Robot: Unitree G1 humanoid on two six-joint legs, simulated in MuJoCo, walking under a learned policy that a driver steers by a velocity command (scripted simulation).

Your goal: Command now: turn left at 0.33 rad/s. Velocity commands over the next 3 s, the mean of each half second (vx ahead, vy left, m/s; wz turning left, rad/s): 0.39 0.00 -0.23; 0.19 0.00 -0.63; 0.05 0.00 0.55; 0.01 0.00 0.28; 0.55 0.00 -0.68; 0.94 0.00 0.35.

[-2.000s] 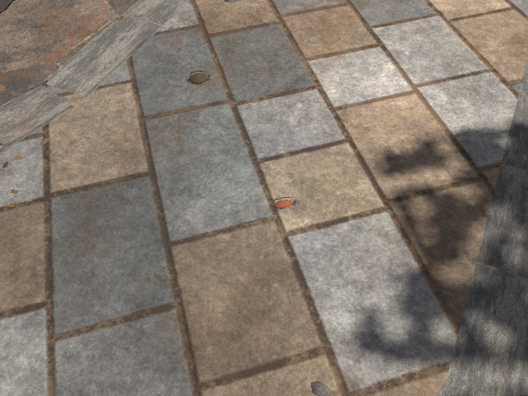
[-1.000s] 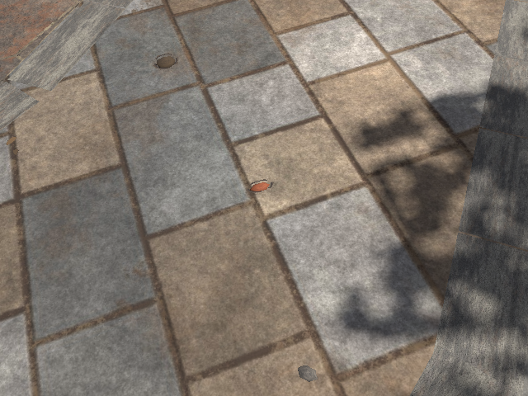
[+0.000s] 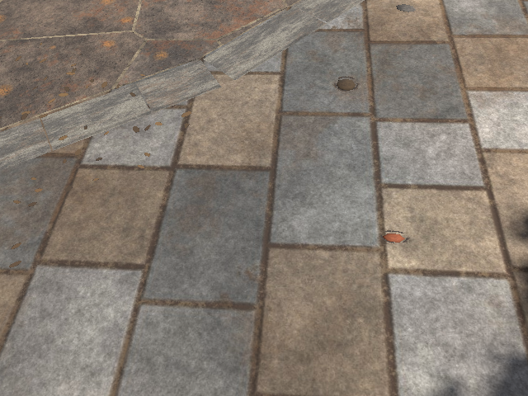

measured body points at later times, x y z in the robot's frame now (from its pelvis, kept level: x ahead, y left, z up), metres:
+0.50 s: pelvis +0.12 +0.02 -0.02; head +0.15 +0.02 +0.43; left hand +0.33 +0.25 -0.12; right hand +0.07 -0.26 -0.13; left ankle -0.03 +0.14 -0.74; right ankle +0.27 -0.15 -0.68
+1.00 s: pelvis +0.31 -0.04 -0.01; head +0.33 -0.07 +0.44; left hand +0.60 +0.11 -0.09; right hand +0.30 -0.35 -0.11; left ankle +0.48 +0.06 -0.69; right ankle +0.31 -0.12 -0.74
